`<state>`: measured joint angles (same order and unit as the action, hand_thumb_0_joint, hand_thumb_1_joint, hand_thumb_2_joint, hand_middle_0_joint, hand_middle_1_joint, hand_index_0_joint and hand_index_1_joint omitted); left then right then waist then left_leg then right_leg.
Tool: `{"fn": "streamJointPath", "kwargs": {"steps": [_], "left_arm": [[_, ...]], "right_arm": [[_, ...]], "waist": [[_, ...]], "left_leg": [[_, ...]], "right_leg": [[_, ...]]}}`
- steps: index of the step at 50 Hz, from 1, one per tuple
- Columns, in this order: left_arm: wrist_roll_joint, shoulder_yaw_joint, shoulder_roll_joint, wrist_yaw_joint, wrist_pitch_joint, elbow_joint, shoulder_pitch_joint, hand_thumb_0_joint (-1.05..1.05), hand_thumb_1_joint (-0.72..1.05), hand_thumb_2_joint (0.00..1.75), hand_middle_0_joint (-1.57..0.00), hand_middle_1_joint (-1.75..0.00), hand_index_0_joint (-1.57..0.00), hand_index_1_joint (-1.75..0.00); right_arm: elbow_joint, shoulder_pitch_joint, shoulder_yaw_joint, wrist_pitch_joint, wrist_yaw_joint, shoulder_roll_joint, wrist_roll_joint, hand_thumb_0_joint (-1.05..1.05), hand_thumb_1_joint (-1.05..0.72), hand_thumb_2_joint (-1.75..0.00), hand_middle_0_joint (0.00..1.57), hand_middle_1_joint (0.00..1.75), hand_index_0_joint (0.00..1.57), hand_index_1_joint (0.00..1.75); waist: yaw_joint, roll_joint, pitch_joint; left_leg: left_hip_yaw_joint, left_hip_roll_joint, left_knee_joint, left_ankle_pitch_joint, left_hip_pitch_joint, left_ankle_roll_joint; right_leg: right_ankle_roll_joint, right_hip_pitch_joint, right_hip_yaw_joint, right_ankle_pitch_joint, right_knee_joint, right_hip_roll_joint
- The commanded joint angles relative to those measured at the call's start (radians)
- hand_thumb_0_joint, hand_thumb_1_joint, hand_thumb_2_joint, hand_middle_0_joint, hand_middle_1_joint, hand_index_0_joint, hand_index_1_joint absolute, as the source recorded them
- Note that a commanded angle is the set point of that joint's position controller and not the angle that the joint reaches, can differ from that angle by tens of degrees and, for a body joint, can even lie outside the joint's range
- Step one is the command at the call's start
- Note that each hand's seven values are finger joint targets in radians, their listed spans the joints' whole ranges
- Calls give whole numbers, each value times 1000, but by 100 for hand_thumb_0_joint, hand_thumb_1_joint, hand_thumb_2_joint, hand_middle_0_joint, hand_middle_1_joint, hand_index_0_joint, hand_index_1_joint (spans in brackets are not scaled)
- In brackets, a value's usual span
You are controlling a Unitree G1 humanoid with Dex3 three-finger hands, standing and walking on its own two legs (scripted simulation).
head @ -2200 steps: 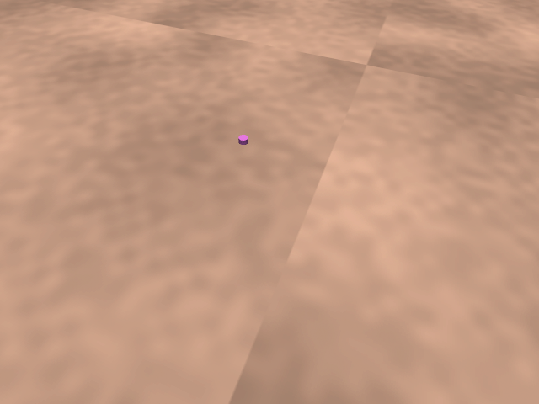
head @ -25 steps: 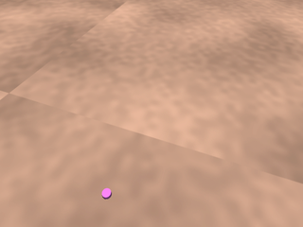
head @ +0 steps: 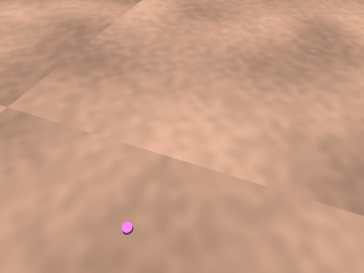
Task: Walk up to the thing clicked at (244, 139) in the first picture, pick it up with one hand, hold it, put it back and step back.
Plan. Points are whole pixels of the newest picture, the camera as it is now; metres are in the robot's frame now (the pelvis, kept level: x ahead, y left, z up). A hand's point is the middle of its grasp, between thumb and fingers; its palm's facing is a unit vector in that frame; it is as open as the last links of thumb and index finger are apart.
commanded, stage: stand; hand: left
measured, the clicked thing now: (127, 228) +0.44 +0.26 -0.76
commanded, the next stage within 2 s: none
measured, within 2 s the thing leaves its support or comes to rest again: neither
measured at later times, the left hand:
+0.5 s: hand out of the picture +0.06 +0.25 -0.16, palm faces -0.03 -0.94 -0.34, open 7.4 cm
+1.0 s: hand out of the picture +0.07 +0.25 -0.16, palm faces -0.04 -0.94 -0.34, open 7.4 cm
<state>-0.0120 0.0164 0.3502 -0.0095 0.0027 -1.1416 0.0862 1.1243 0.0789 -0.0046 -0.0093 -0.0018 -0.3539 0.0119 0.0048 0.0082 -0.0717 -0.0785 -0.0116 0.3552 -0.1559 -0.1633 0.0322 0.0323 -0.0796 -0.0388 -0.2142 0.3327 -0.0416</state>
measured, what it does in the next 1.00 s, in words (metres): stands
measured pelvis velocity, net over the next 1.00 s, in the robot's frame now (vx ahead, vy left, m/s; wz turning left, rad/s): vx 0.00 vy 0.00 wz -0.01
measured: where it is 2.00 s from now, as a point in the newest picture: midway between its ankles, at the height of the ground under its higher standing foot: outside the picture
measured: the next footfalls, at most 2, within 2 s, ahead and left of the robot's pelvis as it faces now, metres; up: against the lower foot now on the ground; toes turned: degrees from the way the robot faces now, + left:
none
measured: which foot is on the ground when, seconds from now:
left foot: down 0.00-1.00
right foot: down 0.00-1.00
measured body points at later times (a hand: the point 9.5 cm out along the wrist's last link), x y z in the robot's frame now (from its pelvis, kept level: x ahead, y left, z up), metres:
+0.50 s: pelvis -0.01 +0.00 +0.00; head +0.00 +0.00 +0.45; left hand +0.07 +0.30 -0.13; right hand +0.07 -0.31 -0.13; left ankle +0.03 +0.14 -0.75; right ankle -0.02 -0.14 -0.75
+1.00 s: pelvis +0.00 +0.00 +0.00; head +0.01 +0.00 +0.45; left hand +0.08 +0.30 -0.13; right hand +0.08 -0.30 -0.13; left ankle +0.03 +0.14 -0.75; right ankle -0.02 -0.14 -0.75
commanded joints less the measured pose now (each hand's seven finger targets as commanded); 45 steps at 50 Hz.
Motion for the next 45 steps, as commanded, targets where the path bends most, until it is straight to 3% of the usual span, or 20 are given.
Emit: {"fn": "streamJointPath", "kwargs": {"steps": [1, 9, 16, 20, 27, 39, 45], "left_arm": [[0, 36, 215, 13, 19, 53, -20, 0, 90, 90, -20, -30, -20, -30], [5, 35, 220, 14, 26, 58, -15, 0, 90, 90, -20, -30, -20, -30], [2, 33, 218, 12, 21, 57, -4, 0, 90, 90, -20, -30, -20, -30], [3, 33, 225, 13, 24, 61, -4, 0, 90, 90, -20, -30, -20, -30], [1, 35, 225, 10, 20, 60, 8, 0, 90, 90, -20, -30, -20, -30], [7, 34, 224, 13, 23, 68, 14, 0, 90, 90, -20, -30, -20, -30], [4, 30, 220, 14, 21, 68, 16, 0, 90, 90, -20, -30, -20, -30]], "right_arm": [[-59, -45, 40, -14, 7, -218, -5, 0, -90, -90, 20, 30, 20, 30], [-58, -32, 36, -19, 7, -214, -5, 0, -90, -90, 20, 30, 20, 30], [-51, -19, 35, -15, 7, -220, -5, 0, -90, -90, 20, 30, 20, 30], [-53, -15, 35, -15, 4, -215, -4, 0, -90, -90, 20, 30, 20, 30], [-51, -10, 36, -14, 5, -223, -4, 0, -90, -90, 20, 30, 20, 30], [-54, 1, 32, -19, 9, -217, -5, 0, -90, -90, 20, 30, 20, 30], [-53, 2, 32, -17, 9, -219, -7, 0, -90, -90, 20, 30, 20, 30]], "waist": [[1, -4, 90], [-1, -6, 116], [-2, 2, 75], [-3, -13, 87], [-3, 8, 57], [2, -2, 114], [0, -10, 91]], "left_leg": [[-64, -95, -49, 84, 17, -44], [-58, -104, -28, 203, 38, -44], [-59, -96, -51, 83, 7, -42], [-59, -97, -44, 123, 16, -43], [-69, -97, -69, 14, -9, -43], [-55, -104, -26, 187, 35, -49], [-54, -102, -34, 160, 32, -44]], "right_leg": [[-41, -19, 71, 35, -75, -89], [-40, 7, 75, 131, -55, -97], [-44, -21, 80, 36, -74, -90], [-43, -21, 82, 60, -74, -94], [-45, -35, 84, -10, -74, -87], [-43, 2, 84, 134, -51, -96], [-42, -16, 83, 103, -61, -92]]}}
